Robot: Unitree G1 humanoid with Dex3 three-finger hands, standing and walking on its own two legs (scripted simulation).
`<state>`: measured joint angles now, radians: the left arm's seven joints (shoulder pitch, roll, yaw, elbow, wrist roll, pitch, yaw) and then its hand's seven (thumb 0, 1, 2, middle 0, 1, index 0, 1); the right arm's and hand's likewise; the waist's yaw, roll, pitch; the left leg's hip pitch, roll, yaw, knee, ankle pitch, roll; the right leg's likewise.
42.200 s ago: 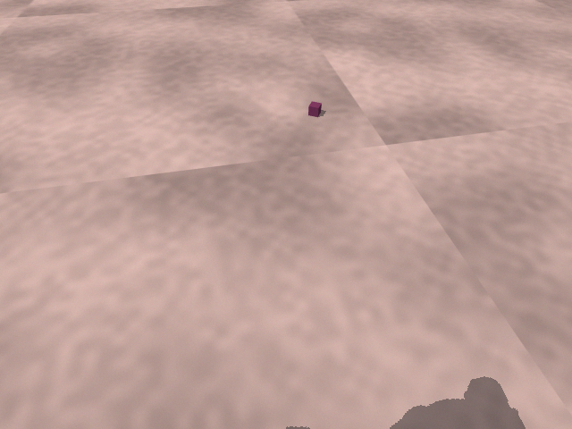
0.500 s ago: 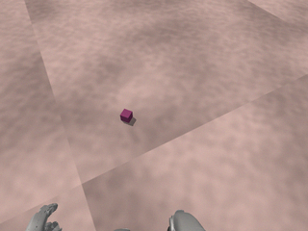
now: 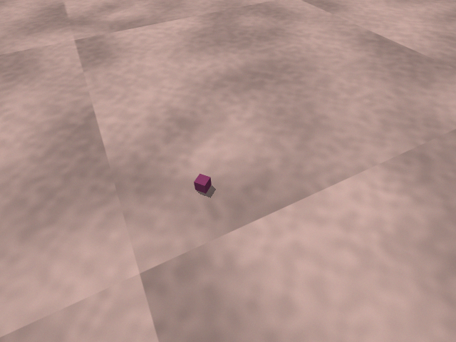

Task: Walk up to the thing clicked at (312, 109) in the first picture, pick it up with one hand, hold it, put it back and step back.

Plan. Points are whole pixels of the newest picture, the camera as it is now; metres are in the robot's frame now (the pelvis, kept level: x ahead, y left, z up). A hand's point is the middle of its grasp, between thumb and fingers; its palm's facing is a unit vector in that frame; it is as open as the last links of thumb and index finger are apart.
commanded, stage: step back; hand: left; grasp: from above
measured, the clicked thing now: (202, 183) +1.05 +0.23 -0.73
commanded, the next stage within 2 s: stand in 0.68 s
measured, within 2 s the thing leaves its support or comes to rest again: neither
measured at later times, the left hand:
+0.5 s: hand out of the picture +0.14 +0.24 -0.13, palm faces +0.01 -0.92 -0.39, open 7.4 cm
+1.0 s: hand out of the picture +0.14 +0.26 -0.14, palm faces +0.00 -0.94 -0.33, open 7.4 cm
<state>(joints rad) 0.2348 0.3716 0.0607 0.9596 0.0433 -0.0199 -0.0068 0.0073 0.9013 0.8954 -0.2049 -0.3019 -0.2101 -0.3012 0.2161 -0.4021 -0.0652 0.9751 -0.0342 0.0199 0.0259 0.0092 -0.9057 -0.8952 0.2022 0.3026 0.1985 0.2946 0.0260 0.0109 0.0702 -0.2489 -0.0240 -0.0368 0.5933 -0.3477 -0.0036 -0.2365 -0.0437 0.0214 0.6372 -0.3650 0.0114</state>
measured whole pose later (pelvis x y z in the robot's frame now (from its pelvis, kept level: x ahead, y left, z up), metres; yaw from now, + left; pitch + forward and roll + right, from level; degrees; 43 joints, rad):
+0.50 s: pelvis +0.04 -0.02 +0.00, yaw +0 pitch -3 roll +1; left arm 0.14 0.33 0.04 0.97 0.03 -0.05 0.00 0.01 0.90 0.90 -0.20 -0.30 -0.21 -0.30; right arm 0.23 -0.39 -0.04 1.01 -0.02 0.01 0.01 0.01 -0.91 -0.90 0.20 0.30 0.20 0.29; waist 0.01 0.04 0.07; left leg -0.33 -0.01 -0.08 0.81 -0.47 0.00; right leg -0.26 -0.02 -0.06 0.58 -0.28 -0.03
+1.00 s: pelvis +0.06 +0.01 +0.02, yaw +0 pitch -4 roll +0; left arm 0.08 0.35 0.00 1.13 0.01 -0.02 -0.01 0.01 0.91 0.90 -0.20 -0.30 -0.21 -0.30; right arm 0.05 -0.34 0.00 1.08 0.00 -0.03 0.00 0.01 -0.90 -0.89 0.20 0.30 0.20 0.29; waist 0.02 -0.01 0.08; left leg -0.13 0.02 0.00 0.40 -0.21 -0.01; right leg -0.12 -0.05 -0.05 0.39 -0.21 0.03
